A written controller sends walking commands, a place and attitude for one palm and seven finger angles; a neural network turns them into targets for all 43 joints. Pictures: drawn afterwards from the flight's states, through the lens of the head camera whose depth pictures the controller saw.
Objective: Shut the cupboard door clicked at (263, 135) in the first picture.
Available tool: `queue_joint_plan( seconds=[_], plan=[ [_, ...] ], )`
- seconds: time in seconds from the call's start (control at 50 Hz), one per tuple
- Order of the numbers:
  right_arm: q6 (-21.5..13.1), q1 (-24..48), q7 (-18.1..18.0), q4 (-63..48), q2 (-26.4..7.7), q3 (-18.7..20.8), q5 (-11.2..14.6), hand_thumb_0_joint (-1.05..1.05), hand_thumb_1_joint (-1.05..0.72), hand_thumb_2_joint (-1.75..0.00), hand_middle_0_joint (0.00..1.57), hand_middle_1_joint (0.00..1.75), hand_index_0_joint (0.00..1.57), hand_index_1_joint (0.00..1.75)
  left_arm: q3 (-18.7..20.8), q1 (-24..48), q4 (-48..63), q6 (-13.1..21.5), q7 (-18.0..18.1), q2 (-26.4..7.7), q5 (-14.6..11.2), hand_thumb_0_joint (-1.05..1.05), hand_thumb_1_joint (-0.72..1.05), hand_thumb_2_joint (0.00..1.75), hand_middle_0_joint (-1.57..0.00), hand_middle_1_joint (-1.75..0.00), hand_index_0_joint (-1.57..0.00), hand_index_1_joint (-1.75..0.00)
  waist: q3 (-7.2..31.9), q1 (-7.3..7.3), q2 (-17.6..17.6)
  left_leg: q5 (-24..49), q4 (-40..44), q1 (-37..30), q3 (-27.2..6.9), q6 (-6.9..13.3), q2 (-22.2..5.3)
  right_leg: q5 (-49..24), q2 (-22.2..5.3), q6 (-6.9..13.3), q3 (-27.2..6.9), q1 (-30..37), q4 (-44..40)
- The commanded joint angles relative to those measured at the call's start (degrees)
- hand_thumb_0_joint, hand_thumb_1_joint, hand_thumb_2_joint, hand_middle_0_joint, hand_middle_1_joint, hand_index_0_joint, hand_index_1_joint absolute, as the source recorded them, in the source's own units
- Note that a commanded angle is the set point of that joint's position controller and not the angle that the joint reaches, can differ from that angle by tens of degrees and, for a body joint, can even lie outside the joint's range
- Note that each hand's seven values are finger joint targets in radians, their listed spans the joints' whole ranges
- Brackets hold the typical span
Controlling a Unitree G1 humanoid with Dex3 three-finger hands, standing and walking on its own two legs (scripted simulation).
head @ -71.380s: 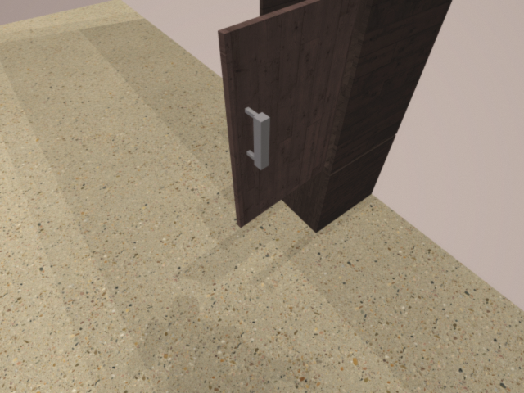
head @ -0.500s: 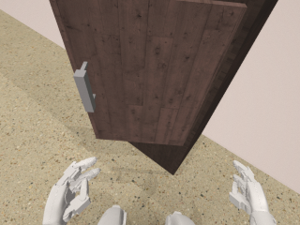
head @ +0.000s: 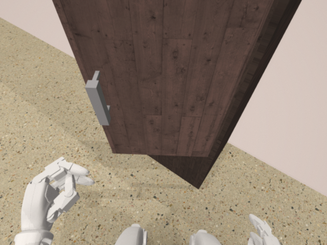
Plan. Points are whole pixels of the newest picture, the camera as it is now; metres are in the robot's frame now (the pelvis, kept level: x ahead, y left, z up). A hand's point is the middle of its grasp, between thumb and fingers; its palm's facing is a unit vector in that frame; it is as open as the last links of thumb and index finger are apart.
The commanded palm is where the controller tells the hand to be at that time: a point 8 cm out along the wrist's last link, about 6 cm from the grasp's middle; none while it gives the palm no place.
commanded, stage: raise the hand and make a fist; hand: left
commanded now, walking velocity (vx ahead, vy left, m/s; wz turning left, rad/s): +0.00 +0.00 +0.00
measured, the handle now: (101, 98) +0.45 +0.20 +0.09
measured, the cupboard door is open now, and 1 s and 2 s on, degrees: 34 34 34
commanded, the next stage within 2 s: bring the fist close to the handle in 0.98 s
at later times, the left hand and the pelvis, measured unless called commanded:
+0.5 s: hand (88, 183) +0.23 +0.18 +0.07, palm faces -0.05 -1.00 -0.04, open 3.1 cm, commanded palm +0.21 +0.24 +0.09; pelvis +0.02 +0.00 +0.02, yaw +1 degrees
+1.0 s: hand (77, 171) +0.24 +0.19 +0.11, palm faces +0.08 -1.00 -0.06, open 3.1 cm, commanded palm +0.21 +0.23 +0.10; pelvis +0.01 -0.01 +0.02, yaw +1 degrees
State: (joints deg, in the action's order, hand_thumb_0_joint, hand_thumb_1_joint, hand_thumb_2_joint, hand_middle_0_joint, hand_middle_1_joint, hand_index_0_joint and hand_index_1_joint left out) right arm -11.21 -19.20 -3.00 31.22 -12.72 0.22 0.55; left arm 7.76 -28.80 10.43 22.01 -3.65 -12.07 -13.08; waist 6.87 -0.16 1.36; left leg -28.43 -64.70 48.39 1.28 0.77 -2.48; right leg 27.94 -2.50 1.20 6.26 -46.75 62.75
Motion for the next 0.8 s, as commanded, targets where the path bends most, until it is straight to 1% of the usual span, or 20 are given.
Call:
queue_joint_plan(
  seconds=[0.0,0.02,0.06,0.1,0.16,0.2,0.24,0.28,0.32,0.36,0.42,0.44,0.5,0.56,0.62,0.64,0.66,0.7,0.74,0.78],
  plan=[
    [-5.34,7.08,-0.01,-10.16,-8.38,2.16,0.62,0.0,-0.9,-0.9,0.2,0.3,0.2,0.3,-7.54,4.23,5.29,5.91,-6.29,-0.31,0.92,0.0,0.9,0.9,-1.06,-1.24,-1.06,-1.24,2.13,3.04,-0.49,0.73,11.23,-3.32,-4.65,0.33,2.16,2.3,2.71,0.34,-2.9,0.51,-10.47],
    [-5.43,6.53,-0.37,-10.55,-9.0,2.56,1.0,0.0,-0.9,-0.9,0.2,0.3,0.2,0.3,-5.95,3.83,4.61,4.66,-7.73,-2.29,0.5,0.0,0.9,0.9,-1.08,-1.26,-1.08,-1.26,3.69,2.62,-1.92,-0.23,11.45,-3.2,-4.58,0.34,2.27,3.83,2.47,0.19,-3.56,1.64,-11.41],
    [-5.24,6.33,-0.92,-11.85,-9.39,2.83,1.44,0.0,-0.9,-0.9,0.2,0.3,0.2,0.3,-2.49,3.66,6.81,1.83,-9.06,-6.19,0.11,0.0,0.9,0.9,-1.12,-1.3,-1.12,-1.3,7.79,1.05,-1.35,0.38,12.94,-5.2,-4.4,0.53,2.52,3.49,2.32,0.19,-3.88,4.65,-12.42],
    [-4.47,6.72,-1.41,-12.42,-9.02,2.77,1.44,0.0,-0.9,-0.9,0.2,0.3,0.2,0.3,4.2,4.18,10.13,-0.06,-7.61,-11.27,-0.56,0.0,0.9,0.9,-1.15,-1.34,-1.15,-1.34,11.38,-1.21,1.3,3.6,14.17,-7.72,-4.04,0.49,2.69,0.13,2.74,0.43,-3.28,8.4,-11.87],
    [-3.51,7.0,-1.45,-13.34,-7.16,2.24,1.02,0.0,-0.9,-0.9,0.2,0.3,0.2,0.3,7.25,4.56,16.06,0.68,-3.85,-9.46,-2.77,0.0,0.9,0.9,-1.21,-1.4,-1.21,-1.4,14.49,-2.9,3.16,11.9,14.87,-12.07,-3.68,0.05,2.7,-9.12,3.25,0.68,-1.88,12.46,-10.4],
    [-3.07,6.45,-1.11,-12.75,-6.81,1.85,0.68,0.0,-0.9,-0.9,0.2,0.3,0.2,0.3,7.53,4.95,16.01,1.94,-1.79,-8.38,-3.27,0.0,0.9,0.9,-1.24,-1.44,-1.24,-1.44,13.67,-2.61,3.64,15.15,14.52,-12.68,-3.72,-0.14,2.62,-12.48,3.67,0.77,-1.31,12.78,-10.0],
    [-2.78,5.92,-0.38,-11.99,-7.05,1.62,0.43,0.0,-0.9,-0.9,0.2,0.3,0.2,0.3,3.89,4.95,12.34,2.5,-1.95,-5.22,-2.63,0.0,0.9,0.9,-1.28,-1.48,-1.28,-1.48,9.74,-0.48,2.69,15.7,14.04,-12.34,-3.89,-0.48,2.24,-13.53,3.75,0.47,-0.74,10.17,-9.99],
    [-2.55,5.55,-0.01,-11.48,-7.95,1.6,0.48,0.0,-0.9,-0.9,0.2,0.3,0.2,0.3,-0.15,5.52,7.78,1.61,-4.16,-3.15,-1.53,0.0,0.9,0.9,-1.3,-1.5,-1.3,-1.5,6.1,1.62,0.87,12.79,13.59,-10.87,-3.87,-0.33,2.06,-11.63,3.71,0.14,-0.93,7.88,-11.09],
    [-2.46,5.13,-0.1,-11.61,-8.84,1.61,0.89,0.0,-0.9,-0.9,0.2,0.3,0.2,0.3,-2.8,5.98,4.55,-0.52,-7.67,-2.88,-0.88,0.0,0.9,0.9,-1.3,-1.5,-1.3,-1.5,4.63,2.37,0.31,11.41,13.77,-10.06,-3.78,0.02,2.16,-10.79,3.4,0.08,-1.69,8.07,-12.52],
    [-2.43,4.94,-0.37,-12.34,-9.33,1.6,1.31,0.0,-0.9,-0.9,0.2,0.3,0.2,0.3,-1.79,7.27,4.27,-2.95,-10.43,-5.4,-0.87,0.0,0.9,0.9,-1.3,-1.5,-1.3,-1.5,5.23,1.88,0.46,10.9,14.62,-10.52,-3.88,0.11,2.32,-10.54,3.25,0.15,-2.16,9.78,-13.71],
    [-2.27,5.27,-1.02,-13.07,-9.01,1.39,1.25,0.0,-0.9,-0.9,0.2,0.3,0.2,0.3,4.94,10.19,8.62,-4.27,-10.98,-11.02,-2.11,0.0,0.9,0.9,-1.3,-1.5,-1.3,-1.5,11.38,-0.15,1.56,15.69,15.0,-13.57,-3.39,0.33,2.68,-15.28,3.07,0.39,-2.72,14.9,-13.73],
    [-2.28,5.61,-1.1,-13.12,-8.48,1.28,1.17,0.0,-0.9,-0.9,0.2,0.3,0.2,0.3,6.91,11.06,10.81,-3.74,-10.43,-11.6,-2.96,0.0,0.9,0.9,-1.3,-1.5,-1.3,-1.5,13.27,-0.79,1.7,17.37,15.13,-14.7,-3.28,0.17,2.69,-16.91,3.12,0.37,-2.64,16.34,-13.47],
    [-2.43,6.2,-1.26,-12.28,-7.29,0.76,0.84,0.0,-0.9,-0.9,0.2,0.3,0.2,0.3,11.28,12.47,13.77,-0.82,-7.47,-12.99,-4.88,0.0,0.9,0.9,-1.3,-1.5,-1.3,-1.5,14.3,-2.38,3.34,20.8,15.51,-16.16,-3.3,-0.29,2.79,-20.09,3.51,0.73,-2.27,18.57,-12.8],
    [-2.7,6.0,-0.54,-11.02,-7.29,0.52,0.86,0.0,-0.9,-0.9,0.2,0.3,0.2,0.3,7.75,12.25,8.81,0.55,-6.64,-8.13,-4.99,0.0,0.9,0.9,-1.3,-1.5,-1.3,-1.5,9.43,-0.65,2.4,18.71,15.77,-15.2,-3.11,-0.59,2.65,-18.38,3.6,0.44,-1.84,15.54,-13.46],
    [-2.61,5.79,-0.17,-10.54,-8.57,0.89,1.32,0.0,-0.9,-0.9,0.2,0.3,0.2,0.3,1.68,9.48,0.27,-1.96,-9.97,-4.01,-4.07,0.0,0.9,0.9,-1.3,-1.5,-1.3,-1.5,4.47,0.93,-0.79,14.61,15.8,-12.22,-2.89,-0.24,2.66,-14.73,3.13,-0.01,-2.5,13.48,-15.44],
    [-2.65,5.53,-0.25,-10.83,-9.01,1.16,1.63,0.0,-0.9,-0.9,0.2,0.3,0.2,0.3,0.71,9.03,-0.82,-3.05,-11.35,-4.12,-3.95,0.0,0.9,0.9,-1.3,-1.5,-1.3,-1.5,4.2,1.07,-2.29,13.29,15.85,-11.52,-2.8,-0.11,2.81,-13.26,2.87,-0.19,-3.24,13.76,-16.4],
    [-2.73,5.59,-0.39,-11.24,-9.4,1.31,1.78,0.0,-0.9,-0.9,0.2,0.3,0.2,0.3,0.53,9.39,-0.57,-4.09,-12.45,-4.86,-3.87,0.0,0.9,0.9,-1.3,-1.5,-1.3,-1.5,4.8,0.93,-1.53,12.72,15.91,-11.41,-2.63,0.02,2.97,-12.42,2.54,-0.22,-3.85,14.3,-17.01],
    [-2.77,5.58,-0.72,-11.73,-9.66,1.6,1.86,0.0,-0.9,-0.9,0.2,0.3,0.2,0.3,2.5,9.22,-0.08,-5.41,-13.39,-7.71,-3.7,0.0,0.9,0.9,-1.3,-1.5,-1.3,-1.5,6.58,0.33,-3.08,13.9,15.8,-11.79,-2.48,0.34,3.05,-13.17,2.19,-0.31,-5.05,16.43,-17.81],
    [-2.81,6.02,-0.88,-12.34,-9.08,1.48,1.51,0.0,-0.9,-0.9,0.2,0.3,0.2,0.3,6.25,11.63,4.89,-4.45,-12.41,-10.74,-4.02,0.0,0.9,0.9,-1.3,-1.5,-1.3,-1.5,10.13,-0.82,-1.65,15.87,16.2,-13.31,-2.34,0.34,3.17,-15.5,2.02,-0.28,-4.96,18.52,-17.0],
    [-2.99,6.47,-0.94,-12.2,-8.15,1.34,1.13,0.0,-0.9,-0.9,0.2,0.3,0.2,0.3,9.49,13.14,9.43,-1.52,-10.03,-12.08,-4.62,0.0,0.9,0.9,-1.3,-1.5,-1.3,-1.5,12.61,-1.94,-0.29,17.44,16.35,-14.5,-2.22,0.11,3.15,-16.96,2.33,-0.05,-4.57,19.87,-15.75]
  ],
)
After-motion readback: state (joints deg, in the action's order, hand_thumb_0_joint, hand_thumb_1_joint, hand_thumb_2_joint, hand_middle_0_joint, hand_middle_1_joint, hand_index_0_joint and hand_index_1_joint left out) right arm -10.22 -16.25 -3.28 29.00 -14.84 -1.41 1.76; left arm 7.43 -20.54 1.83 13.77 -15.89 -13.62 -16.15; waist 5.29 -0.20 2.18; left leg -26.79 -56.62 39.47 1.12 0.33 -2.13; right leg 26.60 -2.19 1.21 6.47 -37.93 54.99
